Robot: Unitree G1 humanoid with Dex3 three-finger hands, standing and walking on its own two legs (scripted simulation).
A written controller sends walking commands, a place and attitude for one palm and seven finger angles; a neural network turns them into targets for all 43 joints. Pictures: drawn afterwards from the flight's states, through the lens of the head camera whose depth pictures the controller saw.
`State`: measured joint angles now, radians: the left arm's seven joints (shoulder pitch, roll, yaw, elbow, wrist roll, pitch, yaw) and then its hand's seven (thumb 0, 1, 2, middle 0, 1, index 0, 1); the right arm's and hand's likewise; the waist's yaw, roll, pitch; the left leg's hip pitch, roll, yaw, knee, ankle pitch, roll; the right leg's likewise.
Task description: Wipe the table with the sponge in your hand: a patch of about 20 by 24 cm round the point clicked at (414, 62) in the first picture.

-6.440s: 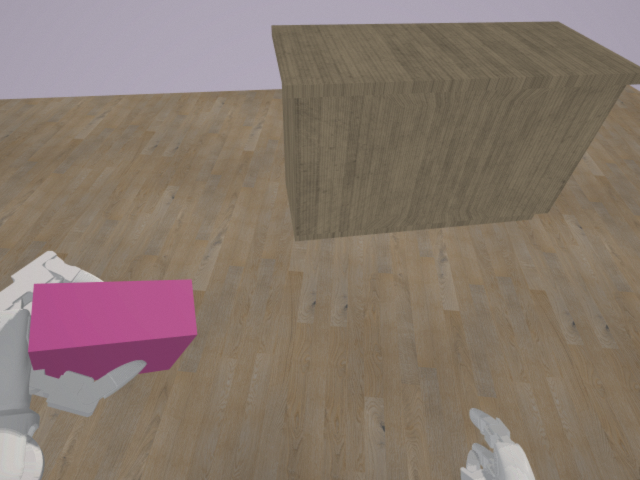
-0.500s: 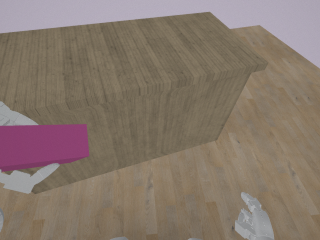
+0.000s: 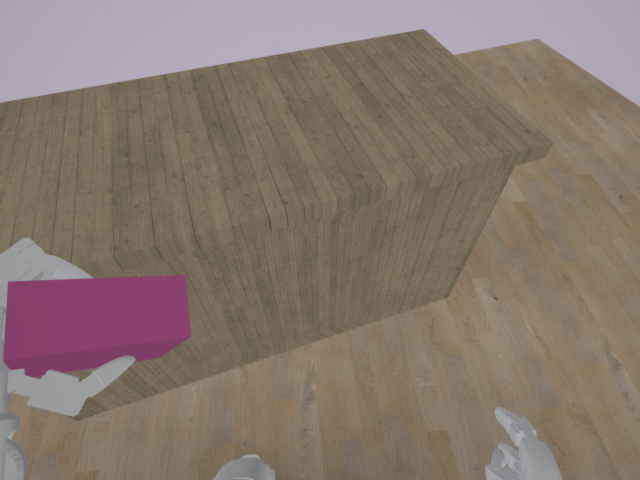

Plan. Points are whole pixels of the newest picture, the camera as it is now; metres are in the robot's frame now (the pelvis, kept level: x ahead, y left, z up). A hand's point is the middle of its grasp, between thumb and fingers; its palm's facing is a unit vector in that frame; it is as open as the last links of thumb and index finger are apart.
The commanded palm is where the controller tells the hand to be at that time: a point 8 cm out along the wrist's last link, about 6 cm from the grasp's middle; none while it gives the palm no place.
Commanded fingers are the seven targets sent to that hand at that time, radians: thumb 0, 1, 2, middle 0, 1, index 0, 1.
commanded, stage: take the last steps up to it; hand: left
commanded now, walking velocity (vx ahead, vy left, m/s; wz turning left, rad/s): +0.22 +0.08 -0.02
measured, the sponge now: (124, 325) +0.23 +0.19 +0.15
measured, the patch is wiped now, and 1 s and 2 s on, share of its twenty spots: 0.00 0.00 0.00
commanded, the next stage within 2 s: come to a stop and stand still in 0.68 s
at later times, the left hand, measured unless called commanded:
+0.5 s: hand (101, 266) +0.28 +0.23 +0.17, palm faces +0.41 -0.79 -0.45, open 9.9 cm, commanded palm +0.23 +0.27 +0.17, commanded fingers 0.00 0.10 1.30 -1.20 -1.60 -1.20 -1.60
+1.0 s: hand (97, 238) +0.31 +0.24 +0.17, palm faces +0.38 -0.83 -0.41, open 9.9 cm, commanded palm +0.26 +0.28 +0.17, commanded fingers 0.00 0.10 1.30 -1.20 -1.60 -1.20 -1.60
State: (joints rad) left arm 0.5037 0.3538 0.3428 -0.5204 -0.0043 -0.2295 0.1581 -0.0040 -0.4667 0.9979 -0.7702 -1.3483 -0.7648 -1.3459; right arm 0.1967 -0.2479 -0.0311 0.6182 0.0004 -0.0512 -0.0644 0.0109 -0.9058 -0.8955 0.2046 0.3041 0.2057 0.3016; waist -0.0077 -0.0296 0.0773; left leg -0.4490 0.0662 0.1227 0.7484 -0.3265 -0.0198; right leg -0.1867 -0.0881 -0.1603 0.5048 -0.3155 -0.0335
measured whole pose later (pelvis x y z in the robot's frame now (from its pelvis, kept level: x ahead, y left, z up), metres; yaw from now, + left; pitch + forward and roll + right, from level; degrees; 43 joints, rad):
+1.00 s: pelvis +0.09 +0.01 -0.01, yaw -1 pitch -1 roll +0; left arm 0.48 0.38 0.35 -0.55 -0.02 -0.19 0.15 0.00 -0.47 1.00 -0.77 -1.35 -0.77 -1.35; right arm 0.20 -0.13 0.03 0.58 0.00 -0.09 -0.05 0.01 -0.90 -0.90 0.20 0.30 0.21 0.30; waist 0.01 -0.02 0.06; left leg -0.28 0.07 0.12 0.49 -0.18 0.01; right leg -0.32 -0.03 -0.09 0.74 -0.41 0.03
